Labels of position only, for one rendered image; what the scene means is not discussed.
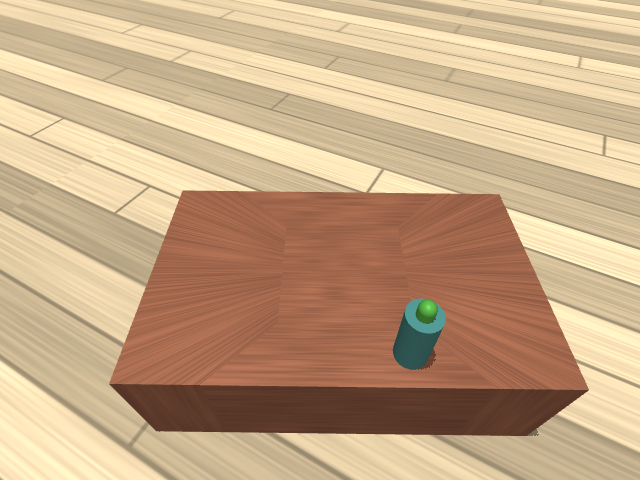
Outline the bottle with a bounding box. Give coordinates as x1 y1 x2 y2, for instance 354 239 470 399
393 298 446 370

